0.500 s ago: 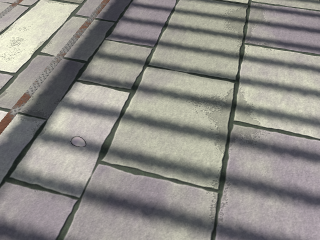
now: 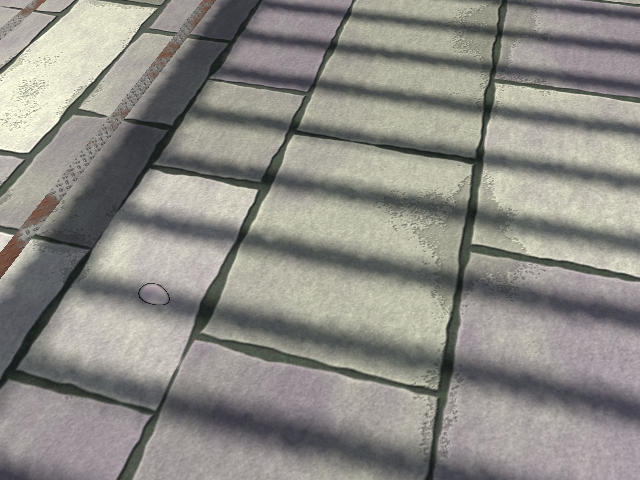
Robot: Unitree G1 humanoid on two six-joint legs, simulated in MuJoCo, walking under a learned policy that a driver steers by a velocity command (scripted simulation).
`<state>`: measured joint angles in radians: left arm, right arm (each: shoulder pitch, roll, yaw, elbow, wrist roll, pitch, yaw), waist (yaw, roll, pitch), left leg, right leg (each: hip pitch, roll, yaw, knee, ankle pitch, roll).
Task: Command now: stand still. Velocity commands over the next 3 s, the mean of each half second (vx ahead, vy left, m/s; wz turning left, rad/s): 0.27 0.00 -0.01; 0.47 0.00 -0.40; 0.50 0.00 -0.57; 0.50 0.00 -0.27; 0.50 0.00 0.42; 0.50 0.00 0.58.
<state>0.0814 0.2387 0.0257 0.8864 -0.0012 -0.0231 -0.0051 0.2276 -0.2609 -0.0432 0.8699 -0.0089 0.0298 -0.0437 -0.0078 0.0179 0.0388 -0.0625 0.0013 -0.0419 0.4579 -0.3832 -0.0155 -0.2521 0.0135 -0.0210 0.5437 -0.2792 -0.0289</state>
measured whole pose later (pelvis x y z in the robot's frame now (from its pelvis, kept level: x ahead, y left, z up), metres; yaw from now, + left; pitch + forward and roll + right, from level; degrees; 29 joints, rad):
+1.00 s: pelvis +0.33 -0.05 +0.01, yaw -16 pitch +0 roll -1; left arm 0.24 0.26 0.06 0.86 -0.01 -0.07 -0.03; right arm 0.17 -0.29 -0.06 0.81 -0.01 -0.12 -0.02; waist 0.03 0.03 0.05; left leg -0.60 0.13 -0.08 1.08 -0.26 -0.02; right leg -0.22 0.13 0.03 0.36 -0.13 -0.12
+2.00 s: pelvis +0.78 -0.30 +0.01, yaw -40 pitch +1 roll -1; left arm 0.27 0.26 0.06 0.75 0.01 -0.08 -0.03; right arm 0.22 -0.31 -0.06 0.82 0.03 -0.07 0.00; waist 0.01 0.05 0.03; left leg -0.61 0.12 -0.04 1.12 -0.25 0.00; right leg -0.20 0.06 -0.07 0.36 -0.18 -0.08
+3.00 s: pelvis +1.27 -0.59 +0.01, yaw -6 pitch +1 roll -1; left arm 0.25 0.26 0.06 0.74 0.01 -0.10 -0.01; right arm 0.28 -0.32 -0.07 0.66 0.03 -0.01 0.00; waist 0.02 0.06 0.01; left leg -0.55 0.04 -0.07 1.18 -0.32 0.01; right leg -0.24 0.02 -0.07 0.42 -0.20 -0.03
